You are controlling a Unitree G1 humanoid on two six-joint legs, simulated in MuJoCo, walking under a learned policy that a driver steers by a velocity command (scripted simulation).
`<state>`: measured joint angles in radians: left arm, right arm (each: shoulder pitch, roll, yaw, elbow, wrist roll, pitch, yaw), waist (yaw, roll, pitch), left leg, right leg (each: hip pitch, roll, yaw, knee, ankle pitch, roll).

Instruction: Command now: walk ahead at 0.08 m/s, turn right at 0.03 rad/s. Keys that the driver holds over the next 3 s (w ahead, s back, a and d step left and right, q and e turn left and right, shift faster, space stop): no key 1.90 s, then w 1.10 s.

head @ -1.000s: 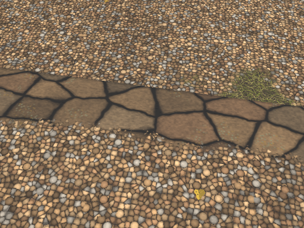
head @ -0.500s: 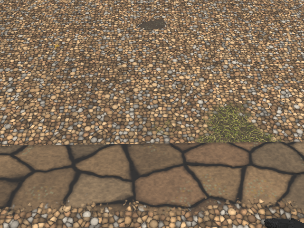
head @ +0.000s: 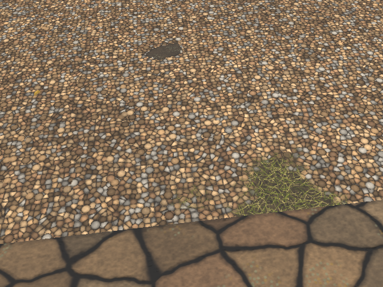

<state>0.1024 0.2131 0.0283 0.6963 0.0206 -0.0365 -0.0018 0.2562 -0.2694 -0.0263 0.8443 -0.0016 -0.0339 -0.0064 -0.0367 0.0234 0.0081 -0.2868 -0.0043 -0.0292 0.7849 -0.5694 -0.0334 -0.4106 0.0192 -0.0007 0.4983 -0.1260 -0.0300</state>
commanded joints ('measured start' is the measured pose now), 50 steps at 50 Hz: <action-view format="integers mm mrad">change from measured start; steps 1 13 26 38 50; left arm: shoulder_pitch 15 28 72 67 78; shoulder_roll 144 95 96 98 86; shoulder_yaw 35 32 43 41 30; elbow -32 64 205 311 383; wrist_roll -3 -9 -20 -22 -22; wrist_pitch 6 20 38 52 53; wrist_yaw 1 24 37 50 51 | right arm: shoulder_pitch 47 -24 34 49 85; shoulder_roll -100 -65 -50 -26 -10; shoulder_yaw -29 -22 -17 -11 -3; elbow -37 21 108 170 211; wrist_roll -4 -17 -2 -3 -4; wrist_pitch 44 17 11 15 16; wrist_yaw -19 -25 -27 -26 -30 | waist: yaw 13 43 30 36 39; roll -144 67 -23 -15 -17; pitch -129 22 -15 15 40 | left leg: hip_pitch -140 -93 12 30 22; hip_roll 73 76 48 36 29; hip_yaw -48 -37 -6 8 14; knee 89 -398 -354 -389 -416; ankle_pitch -4 189 431 428 364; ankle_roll -39 39 45 46 46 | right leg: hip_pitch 219 182 252 262 250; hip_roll -293 -42 -49 -50 -46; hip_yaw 335 52 43 39 34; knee -176 -35 -1 -27 -52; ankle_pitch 196 -96 150 118 59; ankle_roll -202 0 7 18 25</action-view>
